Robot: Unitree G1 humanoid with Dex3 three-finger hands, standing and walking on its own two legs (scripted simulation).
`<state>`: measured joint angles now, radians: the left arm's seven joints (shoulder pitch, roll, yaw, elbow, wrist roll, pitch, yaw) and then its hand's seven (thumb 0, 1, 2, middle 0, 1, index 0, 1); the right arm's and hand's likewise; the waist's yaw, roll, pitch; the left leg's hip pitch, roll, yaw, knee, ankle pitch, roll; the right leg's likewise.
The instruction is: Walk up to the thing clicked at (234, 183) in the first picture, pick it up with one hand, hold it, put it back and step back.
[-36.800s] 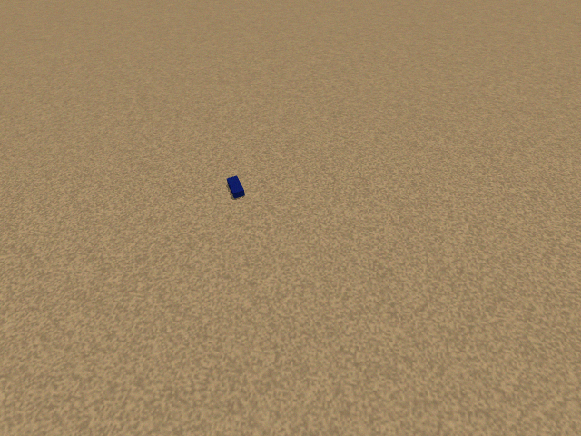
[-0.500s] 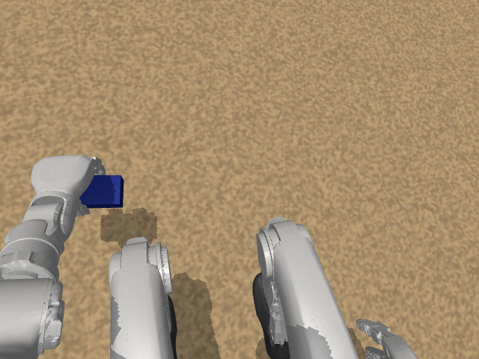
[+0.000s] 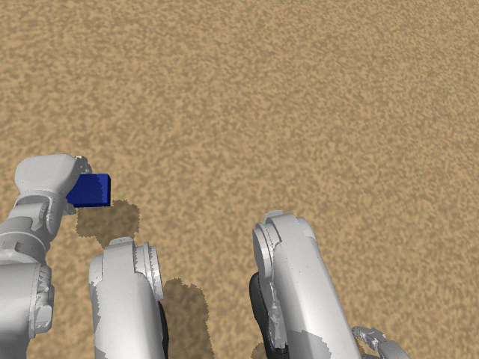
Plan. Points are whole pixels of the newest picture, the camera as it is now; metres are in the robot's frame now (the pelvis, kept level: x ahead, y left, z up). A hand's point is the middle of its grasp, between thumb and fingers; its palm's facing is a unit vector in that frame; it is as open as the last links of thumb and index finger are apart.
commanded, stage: lower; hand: left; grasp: from above
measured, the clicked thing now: (73, 191) +0.44 +0.25 -0.20
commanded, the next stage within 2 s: rest in 0.34 s
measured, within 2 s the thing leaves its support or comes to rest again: rests again in 1.28 s
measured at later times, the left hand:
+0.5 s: hand (75, 201) +0.43 +0.26 -0.23, palm faces -0.46 -0.05 -0.89, open 8.3 cm
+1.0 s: hand (81, 204) +0.43 +0.26 -0.27, palm faces -0.50 -0.08 -0.87, open 8.3 cm
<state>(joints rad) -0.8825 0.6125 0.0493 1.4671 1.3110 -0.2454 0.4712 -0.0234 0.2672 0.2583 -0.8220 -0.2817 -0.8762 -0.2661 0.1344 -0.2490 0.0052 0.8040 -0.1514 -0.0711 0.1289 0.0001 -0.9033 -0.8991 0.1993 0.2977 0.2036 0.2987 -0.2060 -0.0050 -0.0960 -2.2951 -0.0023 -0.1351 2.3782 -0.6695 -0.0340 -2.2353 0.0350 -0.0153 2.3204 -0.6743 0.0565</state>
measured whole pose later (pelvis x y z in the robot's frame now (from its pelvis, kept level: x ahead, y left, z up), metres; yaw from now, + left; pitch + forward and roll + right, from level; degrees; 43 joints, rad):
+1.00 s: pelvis +0.01 +0.00 -0.05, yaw -4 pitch +29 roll -9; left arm -0.88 0.78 0.15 1.65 1.37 -0.32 0.62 -0.02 0.23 0.28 -0.86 -0.24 -0.92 -0.22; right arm 0.09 -0.29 0.11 0.80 -0.28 -0.13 0.22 0.00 -0.90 -0.90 0.20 0.30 0.20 0.30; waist -0.29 -0.07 0.05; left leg -2.36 -0.01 -0.22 2.58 -0.73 -0.05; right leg -2.29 0.07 -0.07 2.46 -0.70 0.07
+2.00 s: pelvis +0.01 +0.02 -0.04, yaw -8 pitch +26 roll -13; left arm -0.90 0.81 0.07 1.73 1.34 -0.27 0.74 0.00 0.08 0.54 -0.65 -0.44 -0.64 -0.46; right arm 0.06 -0.32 0.19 0.81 -0.32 -0.24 0.31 0.00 -0.90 -0.90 0.20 0.30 0.20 0.30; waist -0.32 -0.10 0.09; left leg -2.34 0.00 -0.26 2.60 -0.74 -0.02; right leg -2.24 0.08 -0.11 2.43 -0.69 0.07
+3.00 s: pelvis +0.01 +0.01 -0.03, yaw -7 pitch +31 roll -12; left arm -0.83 0.71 0.16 1.42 1.19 -0.09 0.71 0.00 -0.42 0.92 -0.15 -0.94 -0.16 -0.93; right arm 0.13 -0.32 0.11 0.80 -0.23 -0.24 0.37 0.00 -0.90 -0.90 0.20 0.30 0.20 0.30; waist -0.27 -0.03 -0.03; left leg -2.35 0.01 -0.24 2.54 -0.74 -0.03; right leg -2.26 0.07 -0.10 2.39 -0.69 0.05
